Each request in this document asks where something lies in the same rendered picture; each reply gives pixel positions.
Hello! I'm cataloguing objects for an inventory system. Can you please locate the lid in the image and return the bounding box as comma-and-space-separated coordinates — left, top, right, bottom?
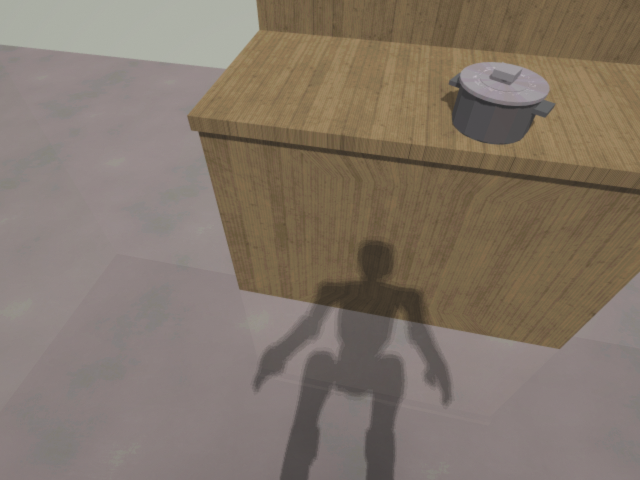
459, 62, 550, 106

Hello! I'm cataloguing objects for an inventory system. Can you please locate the knob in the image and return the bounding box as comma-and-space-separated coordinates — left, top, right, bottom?
492, 62, 523, 82

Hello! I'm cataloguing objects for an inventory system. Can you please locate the pot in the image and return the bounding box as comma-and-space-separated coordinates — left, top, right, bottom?
448, 73, 555, 145

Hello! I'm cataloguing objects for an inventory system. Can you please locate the table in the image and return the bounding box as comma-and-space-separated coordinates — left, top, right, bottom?
187, 0, 640, 349

